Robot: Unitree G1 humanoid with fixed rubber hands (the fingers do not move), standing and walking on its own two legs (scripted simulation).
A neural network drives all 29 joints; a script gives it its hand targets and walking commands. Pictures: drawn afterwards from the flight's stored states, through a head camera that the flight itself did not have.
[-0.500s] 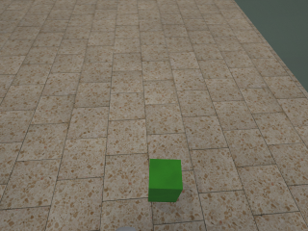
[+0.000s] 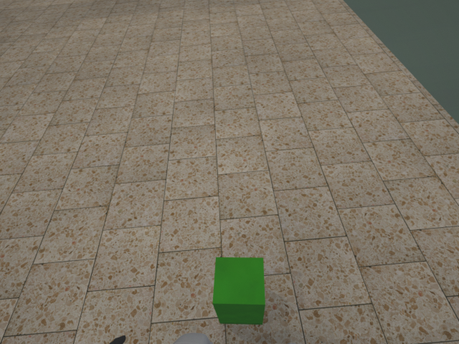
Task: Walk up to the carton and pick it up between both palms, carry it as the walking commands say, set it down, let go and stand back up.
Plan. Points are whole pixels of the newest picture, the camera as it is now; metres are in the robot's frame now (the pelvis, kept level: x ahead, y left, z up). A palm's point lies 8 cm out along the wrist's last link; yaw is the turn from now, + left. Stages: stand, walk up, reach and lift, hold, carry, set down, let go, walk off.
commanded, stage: walk up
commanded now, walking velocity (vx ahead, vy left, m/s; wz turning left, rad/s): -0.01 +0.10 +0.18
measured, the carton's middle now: (240, 292) +0.38 +0.03 -0.62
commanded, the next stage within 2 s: stand in 1.38 s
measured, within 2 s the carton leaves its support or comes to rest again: neither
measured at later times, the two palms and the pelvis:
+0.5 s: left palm out of the picture +0.03 +0.26 -0.12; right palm out of the picture +0.04 -0.22 -0.12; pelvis -0.03 +0.02 +0.01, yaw +3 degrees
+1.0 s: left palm out of the picture +0.00 +0.26 -0.12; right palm out of the picture +0.02 -0.22 -0.13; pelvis -0.05 +0.01 +0.00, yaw +4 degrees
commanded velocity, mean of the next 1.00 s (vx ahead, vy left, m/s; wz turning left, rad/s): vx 0.02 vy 0.00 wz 0.05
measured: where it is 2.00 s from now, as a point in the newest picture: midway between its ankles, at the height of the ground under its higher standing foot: outside the picture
